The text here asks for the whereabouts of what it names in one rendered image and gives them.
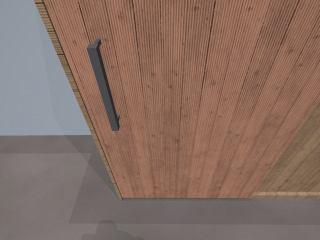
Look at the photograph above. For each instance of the wardrobe door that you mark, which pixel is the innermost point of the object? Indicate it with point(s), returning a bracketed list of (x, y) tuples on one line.
[(209, 93), (298, 167)]

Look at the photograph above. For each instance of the handle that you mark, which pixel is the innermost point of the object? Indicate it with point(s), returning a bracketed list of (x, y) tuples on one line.
[(103, 84)]

